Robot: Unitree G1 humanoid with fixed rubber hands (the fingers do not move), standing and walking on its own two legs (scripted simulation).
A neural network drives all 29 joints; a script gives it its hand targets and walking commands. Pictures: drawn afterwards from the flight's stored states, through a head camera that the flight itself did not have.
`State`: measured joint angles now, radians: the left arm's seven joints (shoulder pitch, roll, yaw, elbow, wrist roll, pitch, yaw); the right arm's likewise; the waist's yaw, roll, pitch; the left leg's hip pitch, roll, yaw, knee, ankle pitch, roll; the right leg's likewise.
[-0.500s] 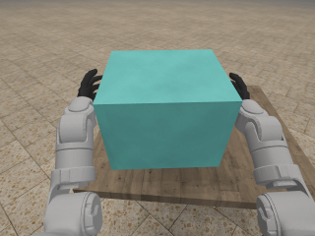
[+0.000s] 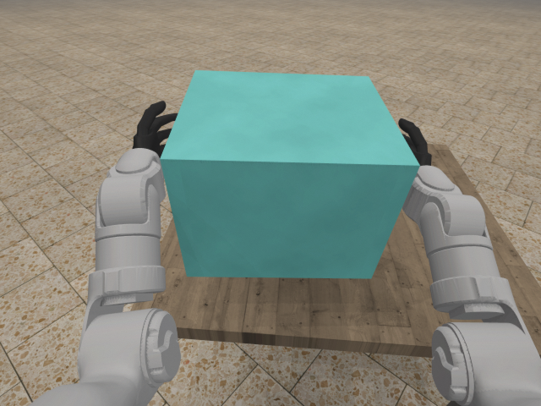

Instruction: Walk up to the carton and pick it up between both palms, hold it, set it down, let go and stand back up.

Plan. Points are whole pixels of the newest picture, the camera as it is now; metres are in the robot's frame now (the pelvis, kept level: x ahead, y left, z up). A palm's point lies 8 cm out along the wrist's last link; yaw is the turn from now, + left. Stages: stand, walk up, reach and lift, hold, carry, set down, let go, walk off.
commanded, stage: hold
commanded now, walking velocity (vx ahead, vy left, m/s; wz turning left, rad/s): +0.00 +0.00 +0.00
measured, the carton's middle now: (281, 172) +0.41 -0.01 +0.19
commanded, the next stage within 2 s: none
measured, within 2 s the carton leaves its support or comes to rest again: neither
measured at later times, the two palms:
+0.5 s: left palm (147, 163) +0.35 +0.17 +0.24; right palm (421, 176) +0.35 -0.19 +0.22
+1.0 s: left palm (148, 170) +0.37 +0.18 +0.22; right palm (407, 175) +0.37 -0.18 +0.21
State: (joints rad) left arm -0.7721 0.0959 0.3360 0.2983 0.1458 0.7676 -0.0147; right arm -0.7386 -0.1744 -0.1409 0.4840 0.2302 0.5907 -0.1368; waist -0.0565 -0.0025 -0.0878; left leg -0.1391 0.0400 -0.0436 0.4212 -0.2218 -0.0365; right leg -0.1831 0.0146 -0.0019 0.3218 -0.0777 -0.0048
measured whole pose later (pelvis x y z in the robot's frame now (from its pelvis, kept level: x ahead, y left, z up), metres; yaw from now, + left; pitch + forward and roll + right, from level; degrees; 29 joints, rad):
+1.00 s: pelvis +0.00 +0.00 +0.00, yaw +0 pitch -3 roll -1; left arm -0.69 0.10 0.31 0.26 0.14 0.75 -0.02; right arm -0.72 -0.21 -0.05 0.47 0.24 0.60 -0.15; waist -0.06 0.00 -0.09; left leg -0.14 0.04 -0.05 0.42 -0.23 -0.04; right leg -0.18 0.01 0.00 0.32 -0.08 0.00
